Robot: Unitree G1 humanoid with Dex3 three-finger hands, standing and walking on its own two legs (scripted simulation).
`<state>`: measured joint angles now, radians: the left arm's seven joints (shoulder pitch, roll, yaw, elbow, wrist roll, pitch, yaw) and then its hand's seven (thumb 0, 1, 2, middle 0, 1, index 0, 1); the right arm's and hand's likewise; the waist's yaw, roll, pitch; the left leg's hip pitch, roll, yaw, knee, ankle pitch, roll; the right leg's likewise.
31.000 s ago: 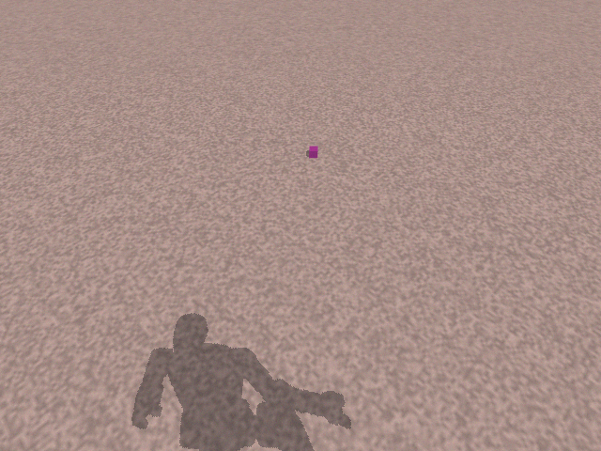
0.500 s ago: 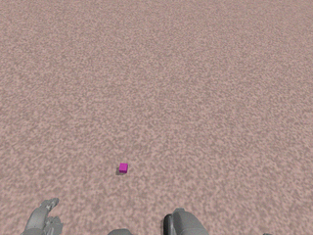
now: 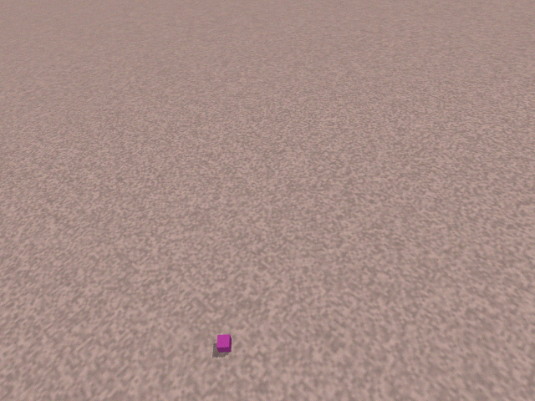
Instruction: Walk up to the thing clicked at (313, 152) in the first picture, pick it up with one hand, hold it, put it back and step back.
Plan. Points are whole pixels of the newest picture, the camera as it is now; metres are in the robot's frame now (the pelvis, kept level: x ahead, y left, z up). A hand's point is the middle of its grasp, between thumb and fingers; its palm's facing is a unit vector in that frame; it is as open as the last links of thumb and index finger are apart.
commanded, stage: walk up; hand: left
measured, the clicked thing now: (224, 343) +0.52 +0.24 -0.75
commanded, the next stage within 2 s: stand in 1.70 s
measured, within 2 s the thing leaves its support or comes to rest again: neither
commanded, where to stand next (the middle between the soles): +0.15 -0.03 m, yaw +2 degrees
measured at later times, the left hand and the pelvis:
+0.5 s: hand out of the picture +0.09 +0.28 -0.16, palm faces -0.02 -0.94 -0.33, open 7.3 cm; pelvis +0.05 +0.02 -0.01, yaw +2 degrees
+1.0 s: hand out of the picture +0.11 +0.29 -0.15, palm faces +0.07 -0.91 -0.41, open 7.4 cm; pelvis +0.10 +0.01 -0.01, yaw +5 degrees
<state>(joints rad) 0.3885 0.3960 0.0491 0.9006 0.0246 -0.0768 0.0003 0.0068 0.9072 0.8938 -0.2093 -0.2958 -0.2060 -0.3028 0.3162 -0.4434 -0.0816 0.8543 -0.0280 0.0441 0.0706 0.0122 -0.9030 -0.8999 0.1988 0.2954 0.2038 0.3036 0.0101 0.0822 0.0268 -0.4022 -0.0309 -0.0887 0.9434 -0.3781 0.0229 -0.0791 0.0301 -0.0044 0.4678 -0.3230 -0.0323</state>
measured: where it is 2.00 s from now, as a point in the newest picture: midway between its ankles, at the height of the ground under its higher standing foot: outside the picture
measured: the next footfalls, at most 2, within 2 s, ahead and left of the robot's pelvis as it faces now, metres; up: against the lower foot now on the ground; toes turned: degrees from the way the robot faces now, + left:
left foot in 0.24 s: +0.17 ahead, +0.15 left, +0.00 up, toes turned +3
right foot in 0.60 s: +0.16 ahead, -0.10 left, +0.00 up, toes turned +3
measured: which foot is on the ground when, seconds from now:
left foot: up 0.00-0.22, down 0.24-0.64, up 0.66-0.94, down 0.96-1.00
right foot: down 0.00-0.28, up 0.30-0.58, down 0.60-1.00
